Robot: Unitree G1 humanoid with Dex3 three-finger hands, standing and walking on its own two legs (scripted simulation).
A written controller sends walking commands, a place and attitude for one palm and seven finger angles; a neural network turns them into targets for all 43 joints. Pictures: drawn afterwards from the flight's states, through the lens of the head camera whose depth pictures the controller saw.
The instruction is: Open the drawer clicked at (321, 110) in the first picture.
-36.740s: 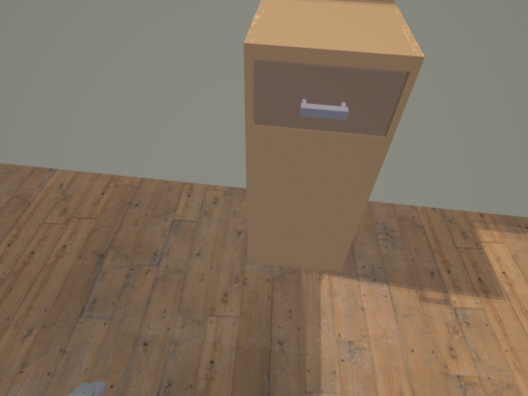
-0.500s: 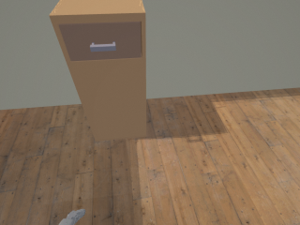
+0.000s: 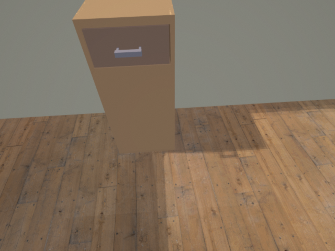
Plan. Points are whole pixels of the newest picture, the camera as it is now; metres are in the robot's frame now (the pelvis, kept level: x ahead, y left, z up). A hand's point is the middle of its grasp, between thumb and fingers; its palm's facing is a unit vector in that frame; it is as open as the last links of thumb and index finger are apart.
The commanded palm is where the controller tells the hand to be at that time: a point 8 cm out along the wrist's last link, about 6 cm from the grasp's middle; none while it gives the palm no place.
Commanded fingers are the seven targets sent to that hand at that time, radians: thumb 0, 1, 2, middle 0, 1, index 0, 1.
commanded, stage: let the arm hang, fingers relaxed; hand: left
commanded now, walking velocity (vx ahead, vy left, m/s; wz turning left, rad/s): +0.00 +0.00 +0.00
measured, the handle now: (128, 51) +0.88 +0.23 +0.04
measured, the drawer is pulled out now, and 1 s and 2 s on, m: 0.00 0.00 0.00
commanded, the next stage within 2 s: look to check the result in 0.36 s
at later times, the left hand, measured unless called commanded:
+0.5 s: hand out of the picture +0.10 +0.22 -0.15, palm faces -0.07 -0.94 -0.33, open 7.4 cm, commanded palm none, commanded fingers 0.00 0.90 0.90 -0.20 -0.30 -0.20 -0.30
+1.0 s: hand out of the picture +0.10 +0.23 -0.15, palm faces -0.04 -0.93 -0.36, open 7.4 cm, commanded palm none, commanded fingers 0.00 0.90 0.90 -0.20 -0.30 -0.20 -0.30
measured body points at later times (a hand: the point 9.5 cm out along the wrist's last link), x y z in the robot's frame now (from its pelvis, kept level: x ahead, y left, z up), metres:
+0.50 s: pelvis +0.02 -0.02 +0.00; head +0.03 -0.02 +0.45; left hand +0.11 +0.27 -0.13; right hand +0.06 -0.32 -0.13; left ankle +0.03 +0.11 -0.74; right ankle +0.02 -0.11 -0.74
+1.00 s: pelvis +0.03 -0.02 +0.00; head +0.04 -0.03 +0.45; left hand +0.10 +0.28 -0.12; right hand +0.10 -0.32 -0.14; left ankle +0.03 +0.11 -0.74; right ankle +0.02 -0.11 -0.74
